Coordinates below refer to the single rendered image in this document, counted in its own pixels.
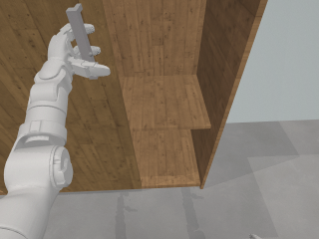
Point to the wardrobe door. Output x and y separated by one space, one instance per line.
99 139

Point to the robot left forearm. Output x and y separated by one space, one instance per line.
47 108

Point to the left robot upper arm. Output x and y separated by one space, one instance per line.
34 178

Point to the handle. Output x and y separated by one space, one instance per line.
80 34

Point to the robot left hand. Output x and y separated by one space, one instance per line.
60 48

